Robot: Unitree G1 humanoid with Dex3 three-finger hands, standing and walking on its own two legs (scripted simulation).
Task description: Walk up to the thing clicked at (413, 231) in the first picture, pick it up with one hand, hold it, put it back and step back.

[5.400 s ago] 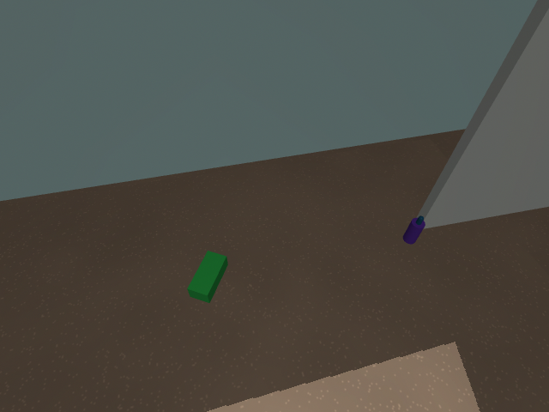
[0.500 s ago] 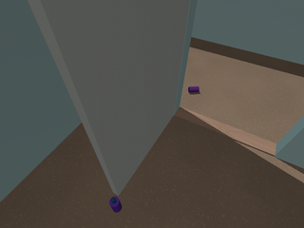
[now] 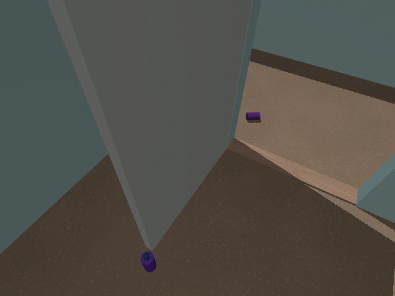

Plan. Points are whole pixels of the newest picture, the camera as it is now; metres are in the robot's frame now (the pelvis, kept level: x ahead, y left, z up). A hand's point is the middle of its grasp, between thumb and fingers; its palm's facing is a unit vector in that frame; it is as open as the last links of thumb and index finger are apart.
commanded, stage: stand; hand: left
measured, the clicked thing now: (148, 260) +0.39 +0.22 -0.70
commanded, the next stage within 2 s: go down in 1.74 s
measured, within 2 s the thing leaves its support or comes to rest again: neither
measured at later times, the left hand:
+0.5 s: hand out of the picture +0.06 +0.25 -0.16, palm faces -0.02 -0.94 -0.35, open 7.4 cm
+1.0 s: hand out of the picture +0.07 +0.25 -0.16, palm faces -0.02 -0.94 -0.34, open 7.4 cm
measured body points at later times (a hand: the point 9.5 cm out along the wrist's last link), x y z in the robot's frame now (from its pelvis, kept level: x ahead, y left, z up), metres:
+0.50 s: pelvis +0.00 +0.00 +0.00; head +0.00 +0.00 +0.45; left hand +0.07 +0.30 -0.13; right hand +0.07 -0.30 -0.14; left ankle -0.02 +0.13 -0.75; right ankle +0.01 -0.13 -0.75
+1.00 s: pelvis +0.00 +0.00 +0.00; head +0.01 +0.00 +0.45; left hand +0.07 +0.30 -0.13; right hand +0.07 -0.30 -0.13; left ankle -0.02 +0.13 -0.75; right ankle +0.01 -0.13 -0.75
